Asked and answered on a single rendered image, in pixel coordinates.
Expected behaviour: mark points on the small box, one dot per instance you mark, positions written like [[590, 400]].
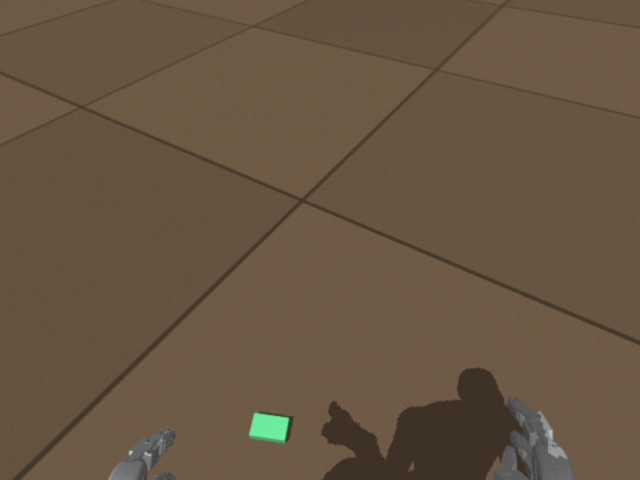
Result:
[[269, 428]]

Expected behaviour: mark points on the right robot hand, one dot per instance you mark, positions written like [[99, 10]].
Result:
[[543, 459]]

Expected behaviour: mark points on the left robot hand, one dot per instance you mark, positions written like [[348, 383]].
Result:
[[143, 456]]

